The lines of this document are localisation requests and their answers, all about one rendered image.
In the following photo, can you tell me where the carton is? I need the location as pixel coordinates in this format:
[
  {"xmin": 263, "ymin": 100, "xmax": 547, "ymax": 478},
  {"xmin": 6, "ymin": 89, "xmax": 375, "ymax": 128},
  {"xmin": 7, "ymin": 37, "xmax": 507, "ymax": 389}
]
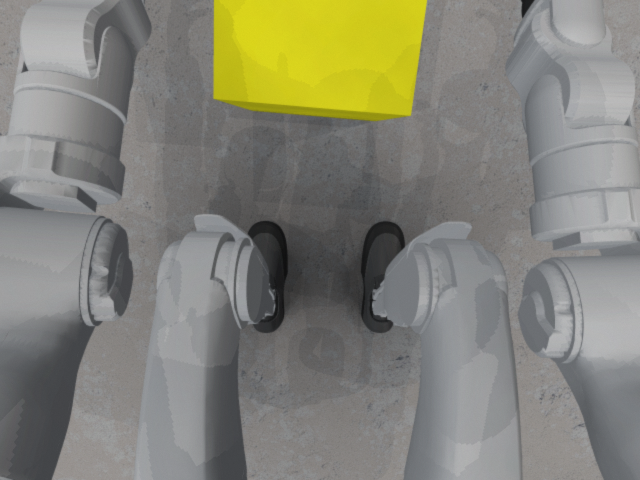
[{"xmin": 214, "ymin": 0, "xmax": 427, "ymax": 121}]

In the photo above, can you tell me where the robot right upper arm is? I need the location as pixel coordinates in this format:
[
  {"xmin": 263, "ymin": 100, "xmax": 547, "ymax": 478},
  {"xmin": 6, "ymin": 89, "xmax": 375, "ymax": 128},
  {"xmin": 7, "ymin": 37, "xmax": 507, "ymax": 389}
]
[{"xmin": 518, "ymin": 254, "xmax": 640, "ymax": 480}]

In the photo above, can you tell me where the robot left upper arm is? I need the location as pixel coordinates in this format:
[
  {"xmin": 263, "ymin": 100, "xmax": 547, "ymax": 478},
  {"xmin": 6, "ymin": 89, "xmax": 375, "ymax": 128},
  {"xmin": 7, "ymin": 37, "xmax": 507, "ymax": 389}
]
[{"xmin": 0, "ymin": 207, "xmax": 133, "ymax": 480}]

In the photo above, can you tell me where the right robot thigh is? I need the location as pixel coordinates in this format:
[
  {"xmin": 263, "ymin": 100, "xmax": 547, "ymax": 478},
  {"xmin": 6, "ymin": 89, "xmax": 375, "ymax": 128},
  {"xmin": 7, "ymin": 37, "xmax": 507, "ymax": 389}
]
[{"xmin": 398, "ymin": 238, "xmax": 522, "ymax": 480}]

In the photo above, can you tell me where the robot right forearm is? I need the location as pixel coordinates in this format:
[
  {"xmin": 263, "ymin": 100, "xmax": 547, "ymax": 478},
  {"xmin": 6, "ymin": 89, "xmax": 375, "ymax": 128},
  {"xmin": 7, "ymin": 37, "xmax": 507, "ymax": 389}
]
[{"xmin": 505, "ymin": 0, "xmax": 640, "ymax": 256}]

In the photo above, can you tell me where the left robot thigh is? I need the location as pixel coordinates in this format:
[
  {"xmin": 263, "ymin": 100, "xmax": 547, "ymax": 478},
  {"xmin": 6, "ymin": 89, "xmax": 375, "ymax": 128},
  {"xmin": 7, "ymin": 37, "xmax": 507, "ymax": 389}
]
[{"xmin": 134, "ymin": 231, "xmax": 262, "ymax": 480}]

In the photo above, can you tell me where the robot thigh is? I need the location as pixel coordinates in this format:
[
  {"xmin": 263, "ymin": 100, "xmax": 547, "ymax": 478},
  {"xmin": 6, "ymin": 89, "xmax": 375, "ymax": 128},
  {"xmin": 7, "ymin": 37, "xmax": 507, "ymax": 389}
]
[
  {"xmin": 134, "ymin": 231, "xmax": 262, "ymax": 480},
  {"xmin": 398, "ymin": 238, "xmax": 522, "ymax": 480}
]

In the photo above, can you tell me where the robot left forearm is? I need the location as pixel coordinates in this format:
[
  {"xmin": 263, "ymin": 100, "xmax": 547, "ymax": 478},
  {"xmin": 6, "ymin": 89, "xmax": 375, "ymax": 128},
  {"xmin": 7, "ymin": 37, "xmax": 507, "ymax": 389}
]
[{"xmin": 0, "ymin": 0, "xmax": 152, "ymax": 213}]

